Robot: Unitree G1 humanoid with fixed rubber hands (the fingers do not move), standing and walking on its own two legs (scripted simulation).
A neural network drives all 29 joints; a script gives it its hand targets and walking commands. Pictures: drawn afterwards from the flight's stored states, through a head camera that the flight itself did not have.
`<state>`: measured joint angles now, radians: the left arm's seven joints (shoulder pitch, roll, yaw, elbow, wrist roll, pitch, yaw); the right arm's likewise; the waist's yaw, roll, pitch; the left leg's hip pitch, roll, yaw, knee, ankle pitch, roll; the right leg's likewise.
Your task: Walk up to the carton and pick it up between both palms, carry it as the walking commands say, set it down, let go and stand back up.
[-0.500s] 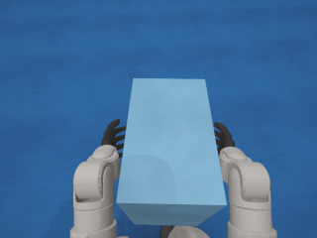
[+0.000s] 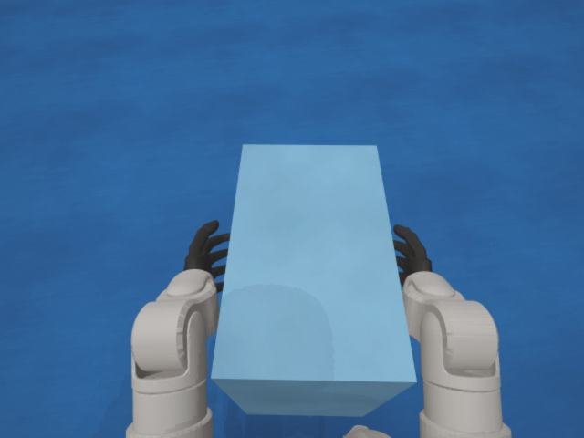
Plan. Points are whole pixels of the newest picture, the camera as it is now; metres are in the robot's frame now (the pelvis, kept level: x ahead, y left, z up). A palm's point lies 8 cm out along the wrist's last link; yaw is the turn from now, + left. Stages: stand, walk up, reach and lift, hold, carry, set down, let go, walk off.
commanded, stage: carry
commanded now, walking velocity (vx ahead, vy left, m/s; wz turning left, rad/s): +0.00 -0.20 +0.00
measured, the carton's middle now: (306, 290) +0.31 +0.01 +0.03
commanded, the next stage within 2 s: none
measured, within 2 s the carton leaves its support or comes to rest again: neither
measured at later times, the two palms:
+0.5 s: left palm (247, 325) +0.23 +0.08 +0.08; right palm (476, 324) +0.24 -0.18 +0.08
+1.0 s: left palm (309, 390) +0.17 +0.01 +0.09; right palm (566, 391) +0.17 -0.25 +0.08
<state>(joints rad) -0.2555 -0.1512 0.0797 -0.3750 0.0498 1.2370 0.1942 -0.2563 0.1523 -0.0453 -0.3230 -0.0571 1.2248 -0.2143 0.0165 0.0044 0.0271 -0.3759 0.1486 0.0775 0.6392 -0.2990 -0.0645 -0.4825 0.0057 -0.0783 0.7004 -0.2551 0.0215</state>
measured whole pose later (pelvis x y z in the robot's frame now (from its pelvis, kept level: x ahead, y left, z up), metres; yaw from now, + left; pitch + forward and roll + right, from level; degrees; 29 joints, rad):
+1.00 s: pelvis -0.11 -0.13 -0.01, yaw +1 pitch +1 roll +2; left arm -0.23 -0.15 0.08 -0.35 0.04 1.22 0.19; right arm -0.24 0.15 -0.03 -0.30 -0.05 1.21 -0.22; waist 0.01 -0.01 0.00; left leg -0.40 0.10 0.07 0.78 -0.45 -0.05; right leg -0.51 0.04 -0.19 0.61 -0.13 -0.15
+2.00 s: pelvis -0.22 -0.27 +0.00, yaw +0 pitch +4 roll -1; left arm -0.23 -0.15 0.07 -0.38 0.04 1.19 0.20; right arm -0.24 0.15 -0.04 -0.32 -0.05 1.19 -0.21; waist 0.01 -0.02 0.03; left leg -0.40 0.10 0.06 0.70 -0.36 -0.03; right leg -0.48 0.04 -0.14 0.62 -0.21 -0.09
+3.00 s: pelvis -0.26 -0.27 +0.00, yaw +1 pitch +0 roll +1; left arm -0.22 -0.14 0.07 -0.29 0.04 1.23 0.20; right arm -0.21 0.14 -0.04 -0.27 -0.05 1.24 -0.22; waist 0.01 -0.02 -0.06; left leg -0.36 0.06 0.06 0.62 -0.26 -0.04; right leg -0.43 0.01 -0.14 0.54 -0.12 -0.09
